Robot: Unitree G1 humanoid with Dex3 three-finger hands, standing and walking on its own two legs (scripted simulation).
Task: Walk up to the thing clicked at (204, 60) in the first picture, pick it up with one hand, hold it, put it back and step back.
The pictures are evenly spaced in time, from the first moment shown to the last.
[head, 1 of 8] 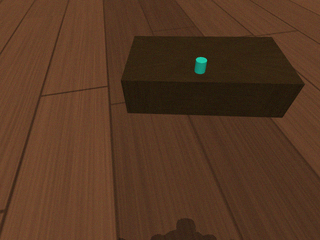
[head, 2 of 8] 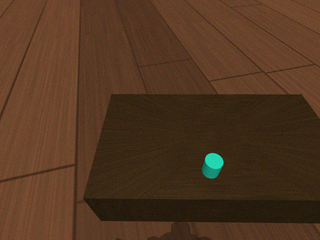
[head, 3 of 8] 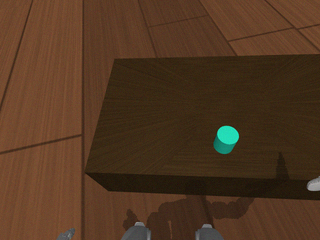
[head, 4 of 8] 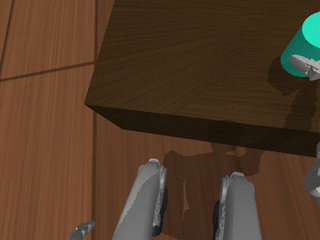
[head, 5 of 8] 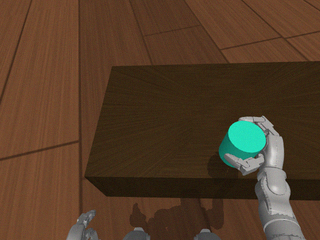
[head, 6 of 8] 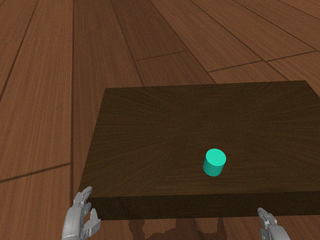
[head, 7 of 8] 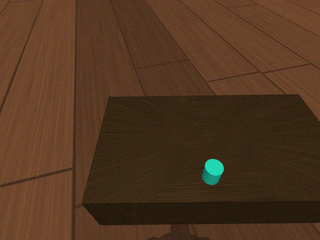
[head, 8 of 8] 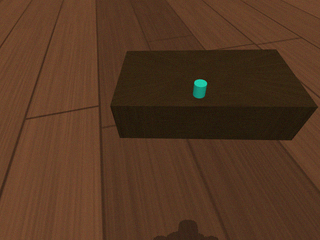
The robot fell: no
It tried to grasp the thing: yes
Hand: right
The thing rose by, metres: 0.37
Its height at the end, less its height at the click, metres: +0.00
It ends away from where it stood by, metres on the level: 0.02
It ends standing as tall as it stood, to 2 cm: yes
